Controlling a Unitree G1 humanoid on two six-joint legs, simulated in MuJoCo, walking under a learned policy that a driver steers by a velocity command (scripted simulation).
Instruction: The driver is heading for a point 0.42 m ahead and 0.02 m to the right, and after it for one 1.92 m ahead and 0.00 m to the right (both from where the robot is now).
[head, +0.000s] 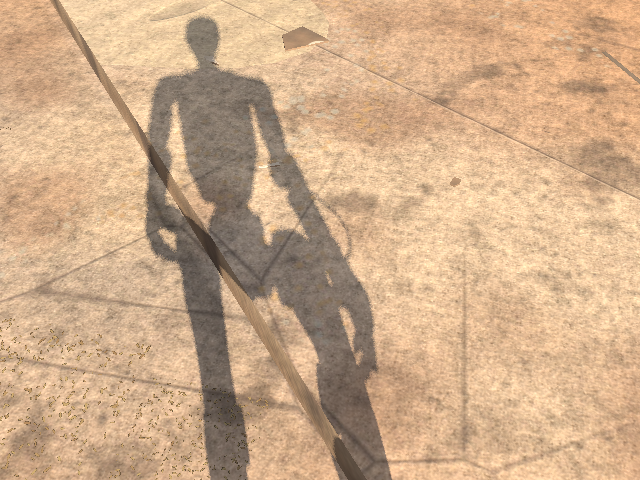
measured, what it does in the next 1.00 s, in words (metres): walks ahead: right foot, then left foot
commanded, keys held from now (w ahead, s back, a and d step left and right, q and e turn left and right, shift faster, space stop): w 1.00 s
